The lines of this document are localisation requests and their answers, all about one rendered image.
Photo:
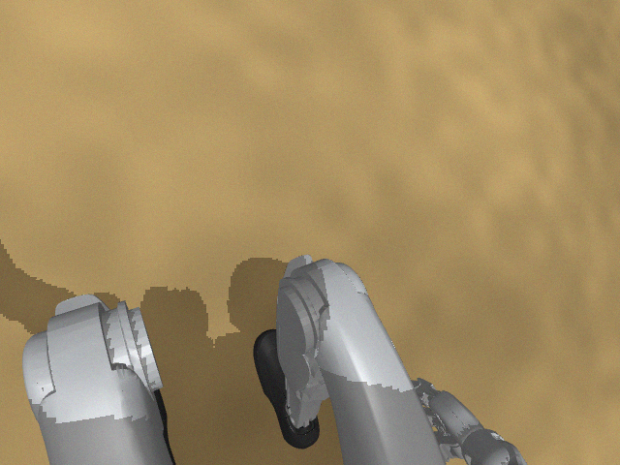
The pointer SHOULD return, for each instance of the left robot foot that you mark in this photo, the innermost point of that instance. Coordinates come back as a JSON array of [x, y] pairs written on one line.
[[163, 414]]

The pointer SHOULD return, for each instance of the right robot foot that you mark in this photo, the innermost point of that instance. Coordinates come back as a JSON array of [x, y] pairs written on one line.
[[272, 379]]

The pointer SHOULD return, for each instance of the right robot arm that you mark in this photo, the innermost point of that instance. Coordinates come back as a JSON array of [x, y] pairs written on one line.
[[486, 447]]

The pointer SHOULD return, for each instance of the right robot hand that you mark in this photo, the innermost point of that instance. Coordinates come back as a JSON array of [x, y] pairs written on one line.
[[451, 418]]

